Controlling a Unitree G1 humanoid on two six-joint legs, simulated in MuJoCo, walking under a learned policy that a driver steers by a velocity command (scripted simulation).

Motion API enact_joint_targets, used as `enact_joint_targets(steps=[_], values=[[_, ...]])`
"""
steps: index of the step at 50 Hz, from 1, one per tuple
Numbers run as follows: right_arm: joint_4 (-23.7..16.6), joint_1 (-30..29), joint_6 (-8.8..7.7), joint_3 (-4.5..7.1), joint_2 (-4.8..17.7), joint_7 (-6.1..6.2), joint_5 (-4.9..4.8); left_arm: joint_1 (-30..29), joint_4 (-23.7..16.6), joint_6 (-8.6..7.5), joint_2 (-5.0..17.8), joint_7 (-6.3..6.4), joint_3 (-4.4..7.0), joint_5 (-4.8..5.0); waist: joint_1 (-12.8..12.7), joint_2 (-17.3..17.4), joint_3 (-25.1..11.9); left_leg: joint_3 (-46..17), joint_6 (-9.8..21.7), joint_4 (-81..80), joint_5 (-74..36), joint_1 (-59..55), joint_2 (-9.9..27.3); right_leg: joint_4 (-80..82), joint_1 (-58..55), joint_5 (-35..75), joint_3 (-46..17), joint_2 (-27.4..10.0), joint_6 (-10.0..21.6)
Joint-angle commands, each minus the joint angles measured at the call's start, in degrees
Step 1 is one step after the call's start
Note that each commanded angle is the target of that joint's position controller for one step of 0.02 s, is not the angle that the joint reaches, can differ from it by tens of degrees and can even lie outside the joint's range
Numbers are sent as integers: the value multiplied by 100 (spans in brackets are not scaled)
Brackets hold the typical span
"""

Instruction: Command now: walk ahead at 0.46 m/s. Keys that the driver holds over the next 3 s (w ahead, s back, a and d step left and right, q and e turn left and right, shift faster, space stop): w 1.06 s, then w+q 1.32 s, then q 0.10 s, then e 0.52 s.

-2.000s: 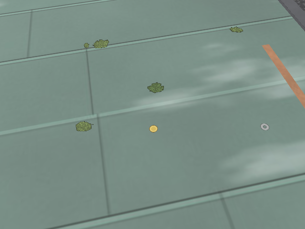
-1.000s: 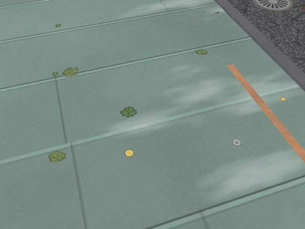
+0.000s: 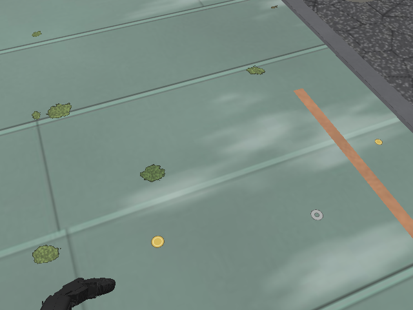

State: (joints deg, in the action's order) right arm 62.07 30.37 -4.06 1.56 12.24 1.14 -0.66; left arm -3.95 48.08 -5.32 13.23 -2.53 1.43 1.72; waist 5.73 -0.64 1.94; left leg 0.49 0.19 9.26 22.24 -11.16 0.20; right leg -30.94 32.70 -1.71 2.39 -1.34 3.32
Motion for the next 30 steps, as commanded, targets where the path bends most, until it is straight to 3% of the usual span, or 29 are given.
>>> enact_joint_targets(steps=[1,2,3,4,5,6,7,9,10,12,14,18,23,26,27,28,29,30], values=[[-295,-217,59,210,1020,22,49,1234,66,-57,1000,35,390,24,-1227,816,-506,-155,588,1812,-5814,847,1212,-26,-2173,-193,216,387,369],[-427,-293,73,154,939,8,109,2285,329,-22,1273,93,505,10,-1660,612,-1187,-69,416,3308,-4880,1942,985,-144,-3864,-425,-463,-207,644],[-531,441,-34,-77,81,-76,113,3038,500,12,1847,109,628,-117,-1343,-986,-2279,31,2,5780,-1536,4133,-90,401,-5990,-1867,-3344,-1845,1661],[-451,261,-222,-50,239,-117,-26,2912,544,17,1386,84,477,-104,-1375,-1167,-2420,-818,106,6763,885,4816,-309,1553,-5801,-2541,-4873,-2121,1745],[-713,-413,-340,98,741,-134,-208,2251,471,-23,1067,79,370,-67,-1208,-969,-1247,-772,254,7077,595,5376,59,1681,-4862,-2512,-4019,-1892,1372],[-833,-843,-389,122,849,-101,-238,1677,337,-56,849,72,300,-78,-1011,-464,-696,-622,329,6872,19,5236,391,1799,-3861,-1889,-3142,-1695,1186],[-843,-1004,-368,170,833,-49,-168,1325,292,-89,657,38,238,-135,-800,-146,-368,-518,321,6511,-385,4930,611,1945,-3015,-1183,-2451,-1458,1060],[-798,-746,-203,196,579,-10,-78,1145,354,-131,461,-1,179,-208,-445,-363,-252,-538,295,6016,-702,4230,850,2231,-2159,-723,-1674,-1092,942],[-799,-707,-136,193,471,-2,-66,1236,425,-144,476,5,177,-188,-390,-369,-180,-473,265,5857,-703,4154,873,2344,-1944,-560,-1466,-1030,988],[-973,-1038,-68,224,521,16,-21,1459,553,-168,658,70,202,-185,-370,-316,41,-395,150,5425,-1029,4449,932,2550,-1768,-353,-1217,-1014,1088],[-1204,-1627,-74,248,603,14,33,1709,635,-157,813,165,227,-187,-491,-197,196,-372,28,4698,-1651,4937,971,2639,-1941,-171,-1113,-1027,1105],[-1491,-2606,-153,175,460,-92,19,2145,725,-99,942,270,233,-127,-786,-148,256,-91,-1,2994,-2865,4720,692,2641,-2174,107,-646,-806,869],[-1815,-3386,-190,122,527,-261,-51,2758,982,35,1020,302,270,-47,-999,-109,384,-118,116,2169,-2662,4917,523,2268,-3286,234,-681,-1191,800],[-1868,-3162,-228,191,761,-334,-59,2689,984,145,1134,320,329,-59,-733,-271,142,-9,340,1958,-1951,4425,333,1666,-3806,1370,-699,-1374,640],[-1760,-2689,-236,276,922,-329,-55,2563,945,181,1166,317,336,-74,-438,-355,-175,168,457,1891,-1824,3690,134,1072,-3788,2379,-574,-1258,547],[-1459,-1703,-232,426,1193,-294,-54,2512,898,216,1038,313,283,-116,8,-294,-783,242,639,1882,-1907,2352,30,-71,-3435,2835,-347,-938,391],[-1245,-618,-210,546,1644,-238,17,2624,744,210,809,316,172,-234,301,346,-1703,-1002,1019,2054,-1947,507,1104,-1940,-2201,1286,-77,-552,198],[-1086,-352,-182,597,1925,-287,37,3378,777,74,-20,233,-51,-184,-150,1938,-2402,-3820,1916,1245,-631,-1274,2262,-3792,48,-2722,-262,559,-133]])
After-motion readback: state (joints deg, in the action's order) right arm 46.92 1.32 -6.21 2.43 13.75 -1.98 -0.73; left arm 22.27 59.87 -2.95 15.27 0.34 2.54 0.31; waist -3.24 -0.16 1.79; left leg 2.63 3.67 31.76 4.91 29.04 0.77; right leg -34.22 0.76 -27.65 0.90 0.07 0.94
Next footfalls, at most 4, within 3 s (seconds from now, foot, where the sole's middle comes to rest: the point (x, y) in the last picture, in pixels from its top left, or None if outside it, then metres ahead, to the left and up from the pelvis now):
0.04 right None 0.21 -0.12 -0.76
0.56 left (160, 292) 0.52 0.12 -0.76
1.12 right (223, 201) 0.84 -0.12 -0.76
1.68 left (149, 151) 1.10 0.15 -0.76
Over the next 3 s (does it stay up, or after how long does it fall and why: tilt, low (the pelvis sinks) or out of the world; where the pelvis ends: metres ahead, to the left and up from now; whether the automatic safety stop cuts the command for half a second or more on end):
stays up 1.46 0.28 0.01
